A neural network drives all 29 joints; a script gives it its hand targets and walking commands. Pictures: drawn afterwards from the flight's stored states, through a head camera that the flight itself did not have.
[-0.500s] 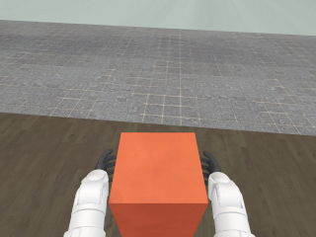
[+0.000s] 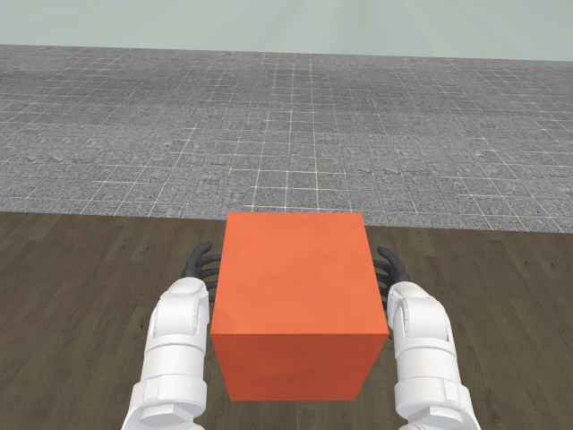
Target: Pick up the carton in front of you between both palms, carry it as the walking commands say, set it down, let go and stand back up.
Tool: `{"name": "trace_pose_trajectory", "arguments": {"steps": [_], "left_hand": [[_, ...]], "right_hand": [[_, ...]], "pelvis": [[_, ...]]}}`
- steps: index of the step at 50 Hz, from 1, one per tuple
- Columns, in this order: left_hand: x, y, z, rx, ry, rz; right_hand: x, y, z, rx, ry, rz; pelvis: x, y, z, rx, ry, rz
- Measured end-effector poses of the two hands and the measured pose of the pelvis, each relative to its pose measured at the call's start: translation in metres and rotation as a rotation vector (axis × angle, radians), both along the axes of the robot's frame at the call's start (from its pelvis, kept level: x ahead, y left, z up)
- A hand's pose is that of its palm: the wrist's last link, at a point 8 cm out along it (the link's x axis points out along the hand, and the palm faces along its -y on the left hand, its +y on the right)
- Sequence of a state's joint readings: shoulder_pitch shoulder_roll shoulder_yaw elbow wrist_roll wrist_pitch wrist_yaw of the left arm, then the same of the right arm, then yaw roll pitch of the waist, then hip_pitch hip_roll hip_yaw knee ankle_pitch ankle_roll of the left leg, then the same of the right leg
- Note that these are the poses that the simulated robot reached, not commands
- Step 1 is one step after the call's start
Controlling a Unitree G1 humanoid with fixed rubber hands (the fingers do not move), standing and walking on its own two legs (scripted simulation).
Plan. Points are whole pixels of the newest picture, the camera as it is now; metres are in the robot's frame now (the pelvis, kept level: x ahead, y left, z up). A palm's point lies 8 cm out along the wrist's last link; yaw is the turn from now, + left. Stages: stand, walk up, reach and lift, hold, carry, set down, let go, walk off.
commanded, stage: hold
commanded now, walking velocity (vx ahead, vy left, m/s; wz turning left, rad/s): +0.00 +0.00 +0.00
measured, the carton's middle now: (293, 309) +0.32 -0.01 +0.00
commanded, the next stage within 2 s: carry in 0.40 s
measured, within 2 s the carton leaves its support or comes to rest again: neither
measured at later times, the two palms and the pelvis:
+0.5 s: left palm (194, 286) +0.32 +0.14 +0.06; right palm (393, 288) +0.33 -0.16 +0.06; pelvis +0.02 -0.02 +0.00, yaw +2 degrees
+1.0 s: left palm (185, 218) +0.46 +0.18 +0.08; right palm (352, 214) +0.47 -0.11 +0.08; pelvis +0.22 +0.02 -0.01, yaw +2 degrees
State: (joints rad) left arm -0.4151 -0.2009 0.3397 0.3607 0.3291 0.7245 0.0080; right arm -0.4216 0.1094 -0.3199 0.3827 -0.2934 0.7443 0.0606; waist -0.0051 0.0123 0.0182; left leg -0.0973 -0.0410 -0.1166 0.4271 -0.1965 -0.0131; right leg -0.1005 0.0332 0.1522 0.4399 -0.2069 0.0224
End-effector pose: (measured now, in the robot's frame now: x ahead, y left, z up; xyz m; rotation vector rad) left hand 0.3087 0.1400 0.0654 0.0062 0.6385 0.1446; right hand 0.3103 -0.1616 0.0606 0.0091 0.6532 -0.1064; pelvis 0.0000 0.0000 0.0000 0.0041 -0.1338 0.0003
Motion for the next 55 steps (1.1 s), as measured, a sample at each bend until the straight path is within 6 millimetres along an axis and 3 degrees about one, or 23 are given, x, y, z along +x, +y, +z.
{"name": "trace_pose_trajectory", "arguments": {"steps": [5,12,23,29,35,40,45,51,55], "left_hand": [[-0.003,0.002,-0.008,0.011,0.038,0.017],[-0.002,0.005,-0.003,0.014,0.025,0.042],[0.008,0.001,-0.006,-0.015,0.012,0.021],[0.025,0.009,0.000,-0.032,-0.031,0.026],[0.053,0.033,0.021,-0.044,-0.073,0.044],[0.089,0.031,0.038,-0.060,-0.076,0.039],[0.125,0.024,0.027,-0.080,-0.041,0.039],[0.156,0.048,0.008,-0.105,0.046,0.111],[0.199,0.053,0.012,-0.085,0.025,0.092]], "right_hand": [[0.005,0.002,-0.007,-0.020,0.037,0.038],[0.006,0.006,-0.013,-0.006,0.026,0.052],[0.011,0.002,-0.005,-0.007,0.015,0.006],[0.028,0.009,0.003,-0.005,-0.028,-0.004],[0.058,0.035,0.026,0.021,-0.068,-0.025],[0.087,0.032,0.038,0.041,-0.070,-0.056],[0.118,0.025,0.028,0.034,-0.035,-0.076],[0.170,0.052,0.020,0.009,0.052,-0.005],[0.208,0.056,0.019,0.042,0.031,-0.031]], "pelvis": [[0.002,-0.006,0.002,0.005,0.015,-0.002],[0.009,-0.015,0.003,-0.001,0.013,0.013],[0.022,-0.018,0.004,-0.004,0.030,0.027],[0.035,-0.007,-0.004,-0.018,0.099,0.059],[0.073,0.013,-0.005,-0.007,0.173,-0.014],[0.115,0.018,-0.001,-0.033,0.219,-0.031],[0.160,0.013,-0.010,-0.036,0.233,0.023],[0.226,0.020,-0.008,-0.001,0.242,0.027],[0.271,0.032,-0.012,0.011,0.229,-0.042]]}}
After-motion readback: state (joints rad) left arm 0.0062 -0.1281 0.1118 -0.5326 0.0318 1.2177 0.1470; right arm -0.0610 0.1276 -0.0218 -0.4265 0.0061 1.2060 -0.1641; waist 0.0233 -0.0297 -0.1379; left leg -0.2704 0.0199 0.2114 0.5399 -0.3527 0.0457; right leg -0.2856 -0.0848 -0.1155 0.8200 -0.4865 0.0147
